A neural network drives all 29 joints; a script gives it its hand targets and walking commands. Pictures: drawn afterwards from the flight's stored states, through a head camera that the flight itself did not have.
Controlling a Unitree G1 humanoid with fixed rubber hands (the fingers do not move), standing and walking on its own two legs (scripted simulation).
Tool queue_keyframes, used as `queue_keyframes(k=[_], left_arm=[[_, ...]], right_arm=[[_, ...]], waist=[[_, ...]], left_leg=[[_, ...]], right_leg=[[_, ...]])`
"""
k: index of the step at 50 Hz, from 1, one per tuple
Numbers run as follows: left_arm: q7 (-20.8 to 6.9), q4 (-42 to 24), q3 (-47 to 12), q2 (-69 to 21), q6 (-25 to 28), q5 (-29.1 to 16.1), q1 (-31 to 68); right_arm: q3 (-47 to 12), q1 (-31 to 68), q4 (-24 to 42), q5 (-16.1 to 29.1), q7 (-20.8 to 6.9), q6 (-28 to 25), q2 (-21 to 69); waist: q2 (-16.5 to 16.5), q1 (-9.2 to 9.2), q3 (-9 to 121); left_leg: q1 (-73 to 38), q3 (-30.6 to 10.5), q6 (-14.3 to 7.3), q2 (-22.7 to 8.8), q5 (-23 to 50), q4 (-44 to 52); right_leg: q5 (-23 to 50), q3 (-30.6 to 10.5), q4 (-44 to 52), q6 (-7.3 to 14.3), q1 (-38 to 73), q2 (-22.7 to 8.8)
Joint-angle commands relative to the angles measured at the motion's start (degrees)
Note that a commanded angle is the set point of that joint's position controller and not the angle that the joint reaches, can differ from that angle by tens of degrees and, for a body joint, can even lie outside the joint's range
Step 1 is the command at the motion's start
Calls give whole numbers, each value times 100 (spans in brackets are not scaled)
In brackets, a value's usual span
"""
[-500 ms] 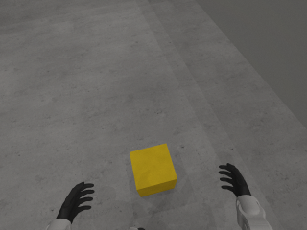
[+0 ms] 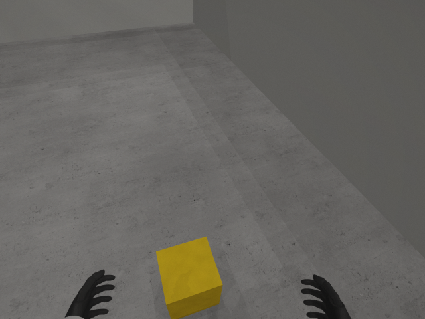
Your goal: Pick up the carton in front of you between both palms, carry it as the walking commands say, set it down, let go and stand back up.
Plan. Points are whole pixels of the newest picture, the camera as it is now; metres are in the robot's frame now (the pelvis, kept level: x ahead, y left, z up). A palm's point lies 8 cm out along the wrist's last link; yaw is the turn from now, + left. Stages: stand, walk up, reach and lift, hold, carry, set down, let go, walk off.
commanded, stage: let go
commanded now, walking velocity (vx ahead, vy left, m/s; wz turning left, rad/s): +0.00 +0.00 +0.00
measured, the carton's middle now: (189, 278) +0.43 +0.07 -0.65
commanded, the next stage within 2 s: stand in 0.16 s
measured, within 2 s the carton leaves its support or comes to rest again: neither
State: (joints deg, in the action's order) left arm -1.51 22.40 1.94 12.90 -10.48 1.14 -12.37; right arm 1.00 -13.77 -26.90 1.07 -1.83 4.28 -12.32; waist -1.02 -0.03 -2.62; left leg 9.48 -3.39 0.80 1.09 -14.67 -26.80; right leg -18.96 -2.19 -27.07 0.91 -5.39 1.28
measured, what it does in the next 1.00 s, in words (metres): stands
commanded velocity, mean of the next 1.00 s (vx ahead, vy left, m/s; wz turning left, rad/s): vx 0.00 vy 0.00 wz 0.00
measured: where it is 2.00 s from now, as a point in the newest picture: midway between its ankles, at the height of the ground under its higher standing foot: outside the picture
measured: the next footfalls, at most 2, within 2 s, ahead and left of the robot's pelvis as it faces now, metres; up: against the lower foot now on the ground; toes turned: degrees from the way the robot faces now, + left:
none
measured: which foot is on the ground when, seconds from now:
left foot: down 0.00-1.00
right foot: down 0.00-1.00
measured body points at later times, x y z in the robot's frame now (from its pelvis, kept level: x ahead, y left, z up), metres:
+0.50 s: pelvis +0.00 +0.02 +0.00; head +0.02 +0.05 +0.44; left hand +0.15 +0.30 -0.11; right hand +0.13 -0.28 -0.08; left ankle +0.00 +0.13 -0.74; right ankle -0.05 -0.11 -0.74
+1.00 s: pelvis +0.01 +0.03 +0.00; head +0.01 +0.05 +0.45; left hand +0.14 +0.32 -0.11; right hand +0.12 -0.28 -0.09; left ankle +0.00 +0.13 -0.74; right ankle -0.05 -0.11 -0.74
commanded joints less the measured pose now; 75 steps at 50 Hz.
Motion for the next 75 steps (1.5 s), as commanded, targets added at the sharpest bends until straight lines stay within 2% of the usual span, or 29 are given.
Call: queue_keyframes(k=[1, 8, 9, 10, 11, 12, 13, 15, 20, 22, 31, 39, 59, 75], left_arm=[[51, -598, 168, 584, -73, 5, 238], [77, -736, 102, 521, -283, 16, 382], [277, 90, 292, 1141, 221, 80, 519], [322, 169, 295, 1163, 454, 147, 360], [307, 268, 265, 1067, 595, 169, 348], [286, 362, 253, 1046, 702, 173, 352], [272, 461, 258, 1038, 780, 161, 338], [209, 669, 247, 1052, 889, 149, 319], [235, 1088, 217, 1225, 1027, 142, 300], [262, 1229, 204, 1286, 1051, 130, 289], [322, 1750, 133, 1430, 1078, 99, 272], [337, 2026, 99, 1492, 1091, 78, 373], [304, 2677, 56, 1667, 1141, 48, 472], [277, 3077, 36, 1753, 1156, 31, 511]], right_arm=[[179, 280, 509, -38, 21, -14, -480], [267, 293, 548, -133, -29, 147, -487], [427, 312, -274, -405, 184, -38, -1131], [477, 185, -277, -420, 252, -133, -1283], [448, 250, -355, -450, 249, -202, -1257], [437, 306, -430, -457, 243, -268, -1249], [433, 380, -491, -436, 250, -316, -1232], [431, 522, -594, -403, 226, -379, -1236], [429, 439, -874, -359, 251, -435, -1323], [428, 373, -980, -355, 275, -439, -1384], [362, 382, -1383, -320, 337, -442, -1588], [315, 534, -1673, -297, 339, -458, -1627], [236, 800, -2376, -255, 288, -486, -1777], [187, 885, -2770, -227, 269, -499, -1866]], waist=[[-100, 36, 82], [57, -17, -35], [-663, 6, -173], [-555, -60, -116], [-306, -69, -81], [-90, -59, -51], [85, -43, 7], [304, 10, 222], [250, -38, 548], [257, -58, 631], [169, -36, 625], [84, -32, 565], [88, -38, 296], [77, -35, 226]], left_leg=[[-400, 354, 6, 358, 937, 160], [-611, 307, 31, 275, 766, 202], [323, -14, 30, -229, 396, 44], [319, -109, -24, -288, 25, 96], [497, -174, -42, -292, -434, 177], [640, -235, -70, -315, -737, 265], [749, -299, -99, -342, -859, 312], [789, -377, -163, -416, -606, 368], [320, -297, -191, -466, 969, 68], [154, -274, -193, -486, 1380, 3], [-121, -285, -205, -552, 2078, 26], [-256, -296, -197, -565, 2105, 146], [-301, -369, -218, -630, 1303, 630], [-291, -422, -217, -666, 1068, 809]], right_leg=[[1773, 57, 523, -210, -483, -4], [1149, 153, 561, -95, -501, 58], [221, -110, 468, -220, -1019, -223], [-256, -263, 478, -171, -988, -269], [-602, -359, 464, -138, -1029, -282], [-648, -377, 405, -104, -976, -269], [-505, -357, 289, -86, -891, -245], [42, -297, 122, -86, -629, -236], [1081, -368, 123, -108, -471, -353], [1396, -377, 110, -115, -421, -381], [1926, -376, 132, -137, -291, -443], [1974, -394, 280, -134, -244, -497], [1403, -526, 819, -81, -218, -612], [1238, -559, 1016, -59, -180, -658]])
